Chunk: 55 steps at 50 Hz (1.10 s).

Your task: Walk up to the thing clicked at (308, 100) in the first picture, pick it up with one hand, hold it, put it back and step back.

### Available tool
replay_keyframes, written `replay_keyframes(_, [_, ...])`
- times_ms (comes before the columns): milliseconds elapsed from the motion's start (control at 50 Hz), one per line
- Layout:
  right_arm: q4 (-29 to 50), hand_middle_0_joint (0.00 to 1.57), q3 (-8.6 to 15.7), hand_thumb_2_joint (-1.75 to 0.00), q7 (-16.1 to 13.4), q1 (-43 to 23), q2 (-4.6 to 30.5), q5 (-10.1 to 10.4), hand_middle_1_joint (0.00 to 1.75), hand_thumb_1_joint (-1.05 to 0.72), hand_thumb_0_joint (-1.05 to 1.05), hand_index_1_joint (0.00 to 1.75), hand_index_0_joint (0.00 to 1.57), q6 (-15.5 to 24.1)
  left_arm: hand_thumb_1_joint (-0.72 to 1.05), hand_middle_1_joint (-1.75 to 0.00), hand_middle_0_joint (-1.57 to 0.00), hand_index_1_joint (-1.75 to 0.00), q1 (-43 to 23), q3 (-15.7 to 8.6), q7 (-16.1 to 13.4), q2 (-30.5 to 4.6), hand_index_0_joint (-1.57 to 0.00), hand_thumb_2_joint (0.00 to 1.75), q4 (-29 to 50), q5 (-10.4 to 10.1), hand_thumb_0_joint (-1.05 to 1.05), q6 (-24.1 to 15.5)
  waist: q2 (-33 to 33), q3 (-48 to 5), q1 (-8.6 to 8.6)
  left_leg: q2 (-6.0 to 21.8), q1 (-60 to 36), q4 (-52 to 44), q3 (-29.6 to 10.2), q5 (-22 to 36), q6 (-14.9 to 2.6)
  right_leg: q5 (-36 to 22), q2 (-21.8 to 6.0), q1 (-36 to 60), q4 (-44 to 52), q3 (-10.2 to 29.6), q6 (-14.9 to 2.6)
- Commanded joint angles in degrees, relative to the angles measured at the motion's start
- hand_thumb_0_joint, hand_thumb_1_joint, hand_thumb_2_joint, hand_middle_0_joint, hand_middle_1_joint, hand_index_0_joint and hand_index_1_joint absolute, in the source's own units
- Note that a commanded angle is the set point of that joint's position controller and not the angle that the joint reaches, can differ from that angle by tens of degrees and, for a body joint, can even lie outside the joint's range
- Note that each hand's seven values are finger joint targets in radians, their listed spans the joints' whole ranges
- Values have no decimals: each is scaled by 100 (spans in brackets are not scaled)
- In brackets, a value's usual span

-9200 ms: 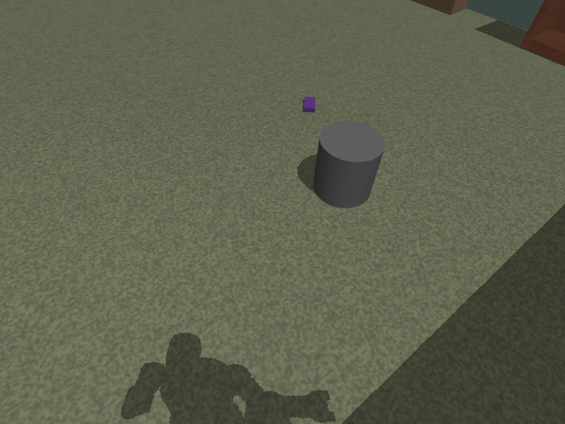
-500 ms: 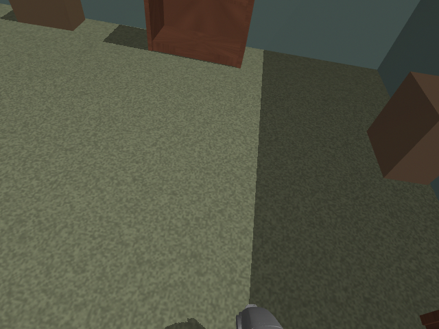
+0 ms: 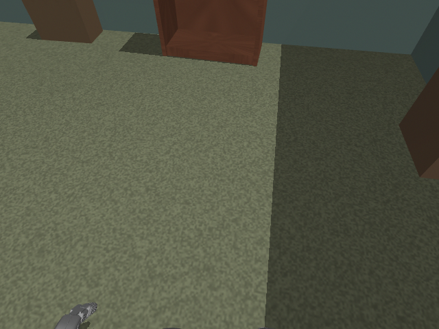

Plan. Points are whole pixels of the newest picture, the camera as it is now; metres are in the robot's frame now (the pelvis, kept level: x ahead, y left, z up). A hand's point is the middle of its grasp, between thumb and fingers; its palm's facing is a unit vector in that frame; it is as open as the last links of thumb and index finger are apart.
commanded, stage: walk up
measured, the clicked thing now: out of the picture +0.41 +1.21 -0.75
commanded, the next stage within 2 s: stand in 0.88 s
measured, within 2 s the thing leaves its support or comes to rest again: neither
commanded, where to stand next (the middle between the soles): +0.08 +0.00 m, yaw +1 degrees
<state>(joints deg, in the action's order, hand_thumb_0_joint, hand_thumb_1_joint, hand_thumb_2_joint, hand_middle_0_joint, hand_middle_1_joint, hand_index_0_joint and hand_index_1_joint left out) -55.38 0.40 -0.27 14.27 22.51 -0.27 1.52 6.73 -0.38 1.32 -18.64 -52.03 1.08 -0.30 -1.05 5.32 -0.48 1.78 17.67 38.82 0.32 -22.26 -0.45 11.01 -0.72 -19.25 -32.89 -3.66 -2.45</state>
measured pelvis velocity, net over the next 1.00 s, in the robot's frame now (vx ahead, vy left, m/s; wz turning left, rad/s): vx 0.04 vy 0.01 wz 0.05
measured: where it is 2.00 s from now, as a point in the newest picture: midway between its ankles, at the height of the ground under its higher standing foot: outside the picture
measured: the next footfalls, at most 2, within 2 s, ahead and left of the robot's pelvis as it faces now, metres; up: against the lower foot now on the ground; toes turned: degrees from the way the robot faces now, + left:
left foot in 0.02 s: +0.07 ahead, +0.14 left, +0.00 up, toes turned +2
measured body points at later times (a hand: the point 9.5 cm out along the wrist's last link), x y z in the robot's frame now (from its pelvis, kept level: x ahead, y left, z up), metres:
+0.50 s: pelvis +0.03 +0.01 +0.02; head +0.04 +0.01 +0.47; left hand +0.08 +0.32 -0.12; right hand +0.14 -0.28 -0.11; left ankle +0.03 +0.14 -0.73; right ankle +0.08 -0.10 -0.73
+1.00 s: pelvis +0.04 +0.01 +0.02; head +0.04 +0.01 +0.47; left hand +0.10 +0.31 -0.12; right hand +0.13 -0.29 -0.11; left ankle +0.03 +0.14 -0.73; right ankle +0.08 -0.10 -0.73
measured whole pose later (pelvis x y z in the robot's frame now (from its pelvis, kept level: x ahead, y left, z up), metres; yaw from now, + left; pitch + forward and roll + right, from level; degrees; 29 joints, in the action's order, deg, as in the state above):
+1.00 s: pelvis +0.04 +0.01 +0.02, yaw +3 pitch -2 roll +0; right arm -66.2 -0.5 0.3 5.4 20.6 -0.6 0.4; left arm 4.3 -0.5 1.0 -19.0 -67.2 0.7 -0.4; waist 0.1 2.8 -0.5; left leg 0.4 6.7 18.9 -1.2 -10.0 0.8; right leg 7.1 -1.4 -9.1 -18.4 -5.8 -0.7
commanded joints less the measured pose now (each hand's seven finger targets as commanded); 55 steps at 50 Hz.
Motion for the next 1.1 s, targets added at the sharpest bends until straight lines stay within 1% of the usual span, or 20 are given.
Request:
replay_keyframes(0, [-126, 20, 359, -90, -94, 517, 1041, -94, 30, -90, 0, 30, 20, 112, 90, -30, -20, -30, -465, -415, -95, -1445, -20, 90, 332, -100, 0, 19, 708, -604, 182, -3, -927, -869, 48, 1150, -41, 1405, -1189, -499, 1128, 1187, -410])
replay_keyframes(20, [-102, 20, 371, -90, -102, 397, 1147, -128, 30, -90, 0, 30, 20, 130, 90, -30, -20, -30, -457, -364, -83, -1333, -20, 90, 289, -126, 0, 33, 398, -554, 167, 282, -896, -1227, -409, 1057, -133, 1670, -1067, -611, 1054, 1117, -244])
replay_keyframes(40, [2, 20, 371, -90, -88, 11, 1319, -147, 30, -90, 0, 30, 20, 154, 90, -30, -20, -30, -352, -319, -69, -1206, -20, 90, 220, -161, 0, 48, -67, -369, -5, 721, -444, -1806, -1202, 148, -279, 1997, -768, -581, 917, 983, -48])
replay_keyframes(60, [82, 20, 366, -90, -63, -485, 1496, -88, 30, -90, 0, 30, 20, 172, 90, -30, -20, -30, -245, -338, -61, -1282, -20, 90, 41, -157, 0, 55, -265, -252, -136, 977, 429, -2115, -1579, -908, -506, 1828, -479, 150, 667, 757, 49])
replay_keyframes(80, [24, 20, 314, -90, -36, -669, 1412, -69, 30, -90, 0, 30, 20, 141, 90, -30, -20, -30, -181, -389, -58, -1363, -20, 90, -161, -136, 0, 42, -280, -61, -229, 964, 974, -2230, -1453, -1327, -503, 1530, -407, 722, 600, 665, 39])
replay_keyframes(100, [-15, 20, 247, -90, -25, -683, 1251, -81, 30, -90, 0, 30, 20, 143, 90, -30, -20, -30, -206, -394, -45, -1406, -20, 90, -200, -105, 0, 6, -141, -38, -241, 795, 1031, -2171, -1188, -1104, -383, 1331, -523, 899, 811, 769, -2])
replay_keyframes(120, [-63, 20, 206, -90, -20, -630, 1164, -78, 30, -90, 0, 30, 20, 164, 90, -30, -20, -30, -259, -398, -30, -1414, -20, 90, -248, -109, 0, -26, -179, -86, -188, 620, 773, -2069, -994, -576, -275, 1067, -577, 862, 925, 856, -23])
replay_keyframes(140, [-125, 20, 178, -90, -19, -553, 1124, -83, 30, -90, 0, 30, 20, 202, 90, -30, -20, -30, -306, -369, -23, -1379, -20, 90, -285, -124, 0, -48, -266, -211, -137, 573, 491, -2001, -931, -32, -234, 789, -607, 811, 954, 866, -45])
replay_keyframes(180, [-223, 20, 170, -90, -8, -593, 1165, -53, 30, -90, 0, 30, 20, 225, 90, -30, -20, -30, -306, -328, -36, -1338, -20, 90, -437, -137, 0, -67, -443, -480, -131, 636, 148, -1975, -984, 507, -204, 527, -565, 983, 1063, 744, -20])
replay_keyframes(260, [-307, 20, 153, -90, -22, -733, 1160, -21, 30, -90, 0, 30, 20, 188, 90, -30, -20, -30, -452, -267, -21, -1362, -20, 90, -626, -127, 0, -78, -270, -618, -54, 583, -173, -2046, -833, 591, -181, 484, -664, 1008, 1334, 773, 37])
replay_keyframes(300, [-357, 20, 145, -90, -33, -758, 1172, -2, 30, -90, 0, 30, 20, 184, 90, -30, -20, -30, -442, -251, -25, -1365, -20, 90, -732, -145, 0, -84, -222, -671, -50, 601, -338, -2000, -818, 1100, -176, 158, -672, 1093, 1363, 711, 55])
replay_keyframes(320, [-386, 20, 148, -90, -41, -775, 1174, 14, 30, -90, 0, 30, 20, 184, 90, -30, -20, -30, -423, -241, -30, -1351, -20, 90, -768, -141, 0, -96, -120, -824, -36, 622, -516, -1945, -778, 1447, -175, -207, -706, 1198, 1366, 680, 51])
replay_keyframes(420, [-475, 20, 148, -90, -56, -927, 1113, 54, 30, -90, 0, 30, 20, 151, 90, -30, -20, -30, -396, -220, -51, -1328, -20, 90, -962, -156, 0, -109, 138, -937, -12, 600, -856, -1912, -663, 2051, -142, -862, -783, 1279, 1419, 630, 99])
replay_keyframes(620, [-630, 20, 126, -90, -32, -1219, 1020, 36, 30, -90, 0, 30, 20, 79, 90, -30, -20, -30, -532, -253, -81, -1294, -20, 90, -1094, -112, 0, -109, 290, -690, -30, 535, -831, -2174, -657, 1695, -94, -301, -829, 1239, 1759, 647, 179])
replay_keyframes(740, [-663, 20, 145, -90, -26, -1327, 1030, 8, 30, -90, 0, 30, 20, 83, 90, -30, -20, -30, -546, -285, -91, -1301, -20, 90, -1102, -71, 0, -116, 155, -762, -30, 552, -788, -2300, -666, 1691, -85, -486, -830, 1443, 1755, 580, 188])
replay_keyframes(820, [-692, 20, 134, -90, -35, -1281, 999, -2, 30, -90, 0, 30, 20, 86, 90, -30, -20, -30, -575, -316, -87, -1300, -20, 90, -1065, -73, 0, -100, 66, -734, -38, 524, -691, -2349, -662, 1539, -61, -239, -836, 1492, 1786, 589, 177])
replay_keyframes(860, [-698, 20, 119, -90, -9, -1349, 902, -57, 30, -90, 0, 30, 20, 64, 90, -30, -20, -30, -546, -256, -104, -1310, -20, 90, -1129, -43, 0, -132, -90, -898, -57, 574, -685, -2427, -696, 1450, -17, -250, -829, 1675, 1721, 588, 170])
replay_keyframes(920, [-689, 20, 111, -90, 3, -1356, 903, -36, 30, -90, 0, 30, 20, 45, 90, -30, -20, -30, -544, -250, -124, -1314, -20, 90, -1164, -30, 0, -161, -32, -809, -41, 549, -597, -2429, -706, 1370, -19, -285, -825, 1680, 1732, 584, 192])
replay_keyframes(980, [-717, 20, 120, -90, -1, -1274, 956, -29, 30, -90, 0, 30, 20, 40, 90, -30, -20, -30, -544, -227, -136, -1298, -20, 90, -1173, -36, 0, -167, 15, -799, -8, 574, -736, -2384, -698, 1602, -23, -475, -845, 1593, 1718, 583, 176])
replay_keyframes(1080, [-766, 20, 116, -90, 2, -1131, 961, -44, 30, -90, 0, 30, 20, 15, 90, -30, -20, -30, -586, -207, -149, -1317, -20, 90, -1161, -62, 0, -158, 114, -611, 16, 541, -633, -2409, -678, 1379, -26, -106, -815, 1490, 1779, 598, 176])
